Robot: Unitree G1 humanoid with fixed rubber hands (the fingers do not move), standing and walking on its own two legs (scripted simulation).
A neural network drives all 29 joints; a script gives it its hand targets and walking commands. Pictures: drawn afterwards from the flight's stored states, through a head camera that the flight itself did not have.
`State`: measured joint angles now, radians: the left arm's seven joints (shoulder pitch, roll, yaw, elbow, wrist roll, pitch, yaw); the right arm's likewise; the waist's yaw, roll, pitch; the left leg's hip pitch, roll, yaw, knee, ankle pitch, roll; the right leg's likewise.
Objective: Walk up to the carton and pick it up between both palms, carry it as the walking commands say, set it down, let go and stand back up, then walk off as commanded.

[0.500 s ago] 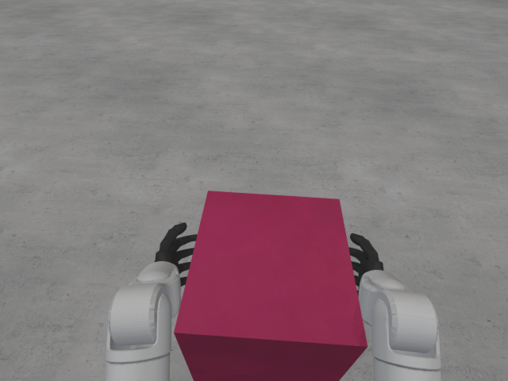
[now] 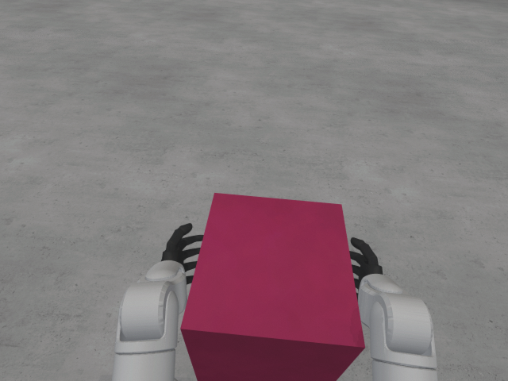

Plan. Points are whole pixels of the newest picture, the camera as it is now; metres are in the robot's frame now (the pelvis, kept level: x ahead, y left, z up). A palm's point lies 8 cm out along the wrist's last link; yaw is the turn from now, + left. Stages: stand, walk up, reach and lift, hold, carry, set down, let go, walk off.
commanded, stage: carry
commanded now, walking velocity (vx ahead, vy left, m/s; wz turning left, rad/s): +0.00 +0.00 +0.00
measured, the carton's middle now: (268, 298) +0.27 +0.00 +0.02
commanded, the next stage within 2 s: none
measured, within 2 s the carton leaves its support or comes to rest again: neither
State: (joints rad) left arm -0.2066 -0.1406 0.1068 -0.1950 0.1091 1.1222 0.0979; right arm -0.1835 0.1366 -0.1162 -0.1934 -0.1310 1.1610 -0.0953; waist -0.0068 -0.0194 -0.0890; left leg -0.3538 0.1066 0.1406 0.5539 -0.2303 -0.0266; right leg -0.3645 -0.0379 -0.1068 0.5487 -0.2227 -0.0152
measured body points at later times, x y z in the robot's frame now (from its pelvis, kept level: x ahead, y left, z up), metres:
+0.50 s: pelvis -0.01 +0.02 +0.00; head -0.03 +0.02 +0.45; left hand +0.27 +0.16 +0.07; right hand +0.27 -0.13 +0.06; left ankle +0.03 +0.14 -0.73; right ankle +0.04 -0.11 -0.73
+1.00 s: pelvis -0.02 +0.01 +0.00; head -0.03 +0.01 +0.45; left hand +0.27 +0.17 +0.06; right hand +0.27 -0.13 +0.05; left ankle +0.03 +0.14 -0.73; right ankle +0.04 -0.11 -0.73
